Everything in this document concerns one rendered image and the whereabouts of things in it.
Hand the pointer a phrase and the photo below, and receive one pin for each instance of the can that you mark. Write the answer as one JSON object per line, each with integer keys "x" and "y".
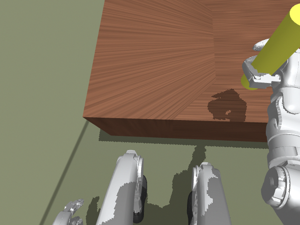
{"x": 281, "y": 45}

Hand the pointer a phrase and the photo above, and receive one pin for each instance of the left robot foot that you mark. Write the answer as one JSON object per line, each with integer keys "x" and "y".
{"x": 138, "y": 217}

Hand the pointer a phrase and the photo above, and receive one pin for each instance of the right robot arm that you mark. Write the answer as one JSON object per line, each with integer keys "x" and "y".
{"x": 281, "y": 187}

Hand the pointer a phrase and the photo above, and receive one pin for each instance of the left robot hand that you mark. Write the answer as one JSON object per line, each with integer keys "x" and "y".
{"x": 64, "y": 217}

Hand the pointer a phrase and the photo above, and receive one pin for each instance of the right robot hand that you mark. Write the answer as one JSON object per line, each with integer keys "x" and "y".
{"x": 287, "y": 75}

